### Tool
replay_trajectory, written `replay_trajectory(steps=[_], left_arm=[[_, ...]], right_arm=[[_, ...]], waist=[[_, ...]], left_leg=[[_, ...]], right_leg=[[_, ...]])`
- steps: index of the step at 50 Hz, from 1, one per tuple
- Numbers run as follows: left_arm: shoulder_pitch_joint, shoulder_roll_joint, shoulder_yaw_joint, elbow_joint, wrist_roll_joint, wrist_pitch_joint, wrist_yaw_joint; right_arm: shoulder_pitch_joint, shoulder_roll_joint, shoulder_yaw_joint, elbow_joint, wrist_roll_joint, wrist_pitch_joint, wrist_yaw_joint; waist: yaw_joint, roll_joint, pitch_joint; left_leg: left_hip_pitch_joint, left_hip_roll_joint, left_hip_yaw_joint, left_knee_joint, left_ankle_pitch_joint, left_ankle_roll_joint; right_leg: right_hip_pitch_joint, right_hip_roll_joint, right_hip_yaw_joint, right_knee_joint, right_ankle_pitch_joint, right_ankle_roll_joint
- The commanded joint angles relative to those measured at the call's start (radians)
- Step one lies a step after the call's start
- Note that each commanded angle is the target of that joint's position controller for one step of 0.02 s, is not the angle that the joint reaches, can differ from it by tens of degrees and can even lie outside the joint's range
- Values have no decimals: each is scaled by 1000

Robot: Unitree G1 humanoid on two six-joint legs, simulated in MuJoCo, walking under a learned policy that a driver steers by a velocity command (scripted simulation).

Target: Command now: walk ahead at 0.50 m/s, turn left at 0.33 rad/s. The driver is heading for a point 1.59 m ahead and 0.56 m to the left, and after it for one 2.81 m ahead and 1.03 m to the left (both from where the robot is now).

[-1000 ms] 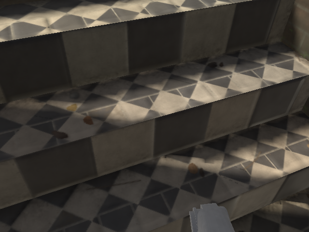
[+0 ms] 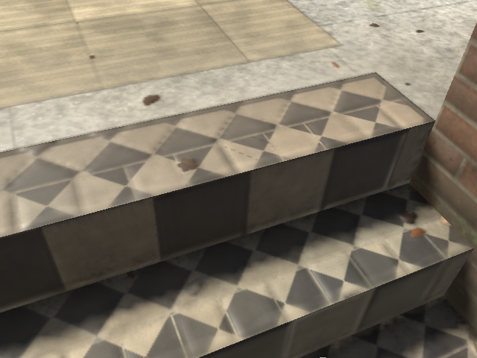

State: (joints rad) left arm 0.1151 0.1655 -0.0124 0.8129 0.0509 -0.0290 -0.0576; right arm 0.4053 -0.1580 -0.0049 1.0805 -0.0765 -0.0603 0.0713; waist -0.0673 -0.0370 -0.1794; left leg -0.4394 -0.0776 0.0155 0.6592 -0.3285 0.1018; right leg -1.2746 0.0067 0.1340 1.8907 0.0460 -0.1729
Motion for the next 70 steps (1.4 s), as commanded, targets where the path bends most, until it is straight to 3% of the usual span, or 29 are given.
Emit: replay_trajectory(steps=[1,8,10,11,14,15,16,17,18,21,23,26,31,38,40,42,44,46,47,49,50,51,52,55,59,62,65,68,70], left_arm=[[-63,9,-18,-21,17,20,14],[-476,23,-63,-183,-5,20,26],[-662,-12,-82,-259,20,79,6],[-527,-48,-87,-208,19,101,-18],[-242,98,-26,-134,-23,71,-26],[-60,109,-11,-67,-8,56,-15],[201,146,-3,6,-10,50,5],[322,245,26,64,21,56,7],[243,290,35,99,1,21,11],[-10,42,-3,188,-34,-4,-1],[-101,-80,-28,198,-18,-19,12],[-65,-38,-11,195,23,-56,10],[251,-11,-29,347,63,-49,-11],[372,-50,-61,376,122,-66,-36],[491,-58,-63,413,122,-78,-46],[386,12,-47,401,65,-57,-96],[369,150,-32,392,38,-100,-89],[323,256,9,367,8,-108,-91],[377,236,4,374,33,-119,-92],[315,188,11,353,84,-96,-115],[261,104,27,329,43,-65,-138],[268,77,34,330,1,-50,-118],[223,42,34,337,14,-52,-103],[52,-30,-2,209,7,-58,-54],[-12,7,-21,134,-3,-30,-15],[-165,17,-43,1,1,-33,-2],[-429,68,-49,-156,0,16,17],[-320,89,-36,-154,-3,39,-13],[-110,130,-19,-109,1,15,-36]], right_arm=[[142,1,15,31,-10,-26,17],[230,-24,31,133,-82,-42,17],[131,-32,24,97,-6,-35,52],[106,-46,29,79,37,-38,58],[42,-238,-36,26,78,-101,65],[97,-169,-36,58,23,-112,69],[149,-39,-10,35,-17,-107,78],[143,-24,-26,94,-20,-63,104],[90,-42,-46,92,32,-51,100],[-37,8,-31,44,46,-34,61],[-80,42,-21,32,65,-7,49],[-121,30,-13,3,67,0,51],[-298,-25,-3,-65,71,3,59],[-564,-29,25,-226,63,65,14],[-635,3,31,-278,56,111,-13],[-797,11,51,-358,51,159,12],[-632,14,39,-330,61,159,56],[-500,-50,23,-305,60,145,54],[-453,-104,7,-286,74,129,31],[12,-199,-37,-127,61,137,-13],[139,-264,-45,-68,31,125,-12],[133,-267,-74,-55,9,105,-23],[63,-169,-48,-13,3,83,-10],[-141,-30,-3,39,29,28,19],[-136,3,25,19,-21,7,10],[52,-66,30,67,-91,-6,11],[-11,-111,24,18,-6,-13,55],[97,-238,-4,-4,64,-70,70],[130,-301,-46,-2,33,-83,71]], waist=[[-2,144,114],[-56,114,185],[-15,143,168],[46,230,121],[182,282,-100],[193,141,-302],[242,-111,-472],[302,-272,-309],[252,-240,-88],[70,84,41],[5,96,93],[-25,71,100],[67,47,156],[93,23,135],[119,-42,130],[79,-30,173],[-42,-149,93],[-82,-204,11],[-57,-189,-99],[-171,-71,-257],[-149,149,-219],[-126,138,-95],[-92,203,19],[79,23,79],[136,89,87],[84,8,76],[70,98,141],[91,213,59],[127,213,-100]], left_leg=[[271,258,-440,-275,-140,181],[146,278,-425,-446,-38,157],[-257,312,-335,-683,16,173],[-275,345,-296,-682,210,213],[322,356,-197,-342,1636,168],[196,294,-184,-25,1624,93],[-150,158,-234,277,1002,85],[-438,33,-334,807,485,70],[-583,47,-358,1215,513,62],[-680,83,-285,1467,479,108],[-682,97,-305,1381,434,151],[-683,106,-204,1377,412,143],[-1122,43,-233,1737,350,262],[-1227,171,-102,1398,378,245],[-1246,192,-56,1326,346,240],[-913,219,147,1020,64,228],[-632,85,216,1047,71,189],[-539,-31,234,656,-21,154],[-336,-61,199,584,32,152],[280,19,-206,250,206,203],[385,171,-670,-161,71,287],[292,221,-804,-254,23,182],[149,202,-745,-211,-137,179],[26,157,-523,-162,17,155],[-60,101,-288,-254,74,112],[-87,79,-277,-297,2,81],[-364,178,-321,-604,76,172],[141,317,-296,-488,1262,231],[431,317,-172,-242,1819,170]], right_leg=[[-375,-36,-30,251,-133,-13],[-356,-183,-166,-37,-107,-65],[168,-155,-234,-311,-417,-45],[352,-110,-306,-274,-383,-10],[533,64,-312,-706,-504,38],[878,-30,-88,-768,-179,-70],[1232,-243,415,-1124,-398,-199],[1152,-379,870,-1499,-991,-224],[943,-379,868,-1536,-1194,-147],[778,-365,391,-1424,-838,-63],[716,-289,132,-1443,-615,2],[737,-250,-154,-1535,-355,45],[1106,-291,-181,-1609,-331,3],[1233,-326,-316,-1753,-215,-33],[1307,-338,-316,-1788,-170,-49],[1085,-378,-410,-1932,154,-77],[1113,-398,-487,-1772,1250,-107],[1379,-405,-475,-1610,1595,-149],[1378,-356,-459,-1488,1687,-115],[930,-247,-342,-1003,1129,-37],[549,-32,-232,-529,96,53],[409,3,49,-164,109,56],[278,53,157,90,138,28],[43,49,150,294,24,-76],[-63,-2,-50,432,-240,-48],[-52,-44,-118,268,-123,-45],[382,-73,-190,-276,-465,55],[351,54,-317,-449,-636,93],[417,53,-209,-551,-408,7]])
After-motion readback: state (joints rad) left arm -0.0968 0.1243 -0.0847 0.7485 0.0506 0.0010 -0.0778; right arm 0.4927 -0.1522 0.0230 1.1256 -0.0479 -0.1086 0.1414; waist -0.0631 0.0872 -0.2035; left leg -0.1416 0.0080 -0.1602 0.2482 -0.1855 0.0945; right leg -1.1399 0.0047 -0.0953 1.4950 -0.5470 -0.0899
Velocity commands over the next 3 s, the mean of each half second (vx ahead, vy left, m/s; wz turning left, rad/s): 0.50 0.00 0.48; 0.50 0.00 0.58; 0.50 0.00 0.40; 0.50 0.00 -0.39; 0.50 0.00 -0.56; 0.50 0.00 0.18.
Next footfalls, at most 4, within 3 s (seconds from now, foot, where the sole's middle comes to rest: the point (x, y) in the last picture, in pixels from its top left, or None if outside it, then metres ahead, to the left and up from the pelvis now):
0.28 right None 0.34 -0.19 -0.55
0.92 left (175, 317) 0.50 0.11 -0.35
1.38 right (184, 137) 0.81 0.09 -0.14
1.98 left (37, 108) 0.93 0.43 -0.14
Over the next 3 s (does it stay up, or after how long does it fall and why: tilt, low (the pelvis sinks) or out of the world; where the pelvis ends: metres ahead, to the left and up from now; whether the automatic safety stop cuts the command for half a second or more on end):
stays up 1.37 0.40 0.62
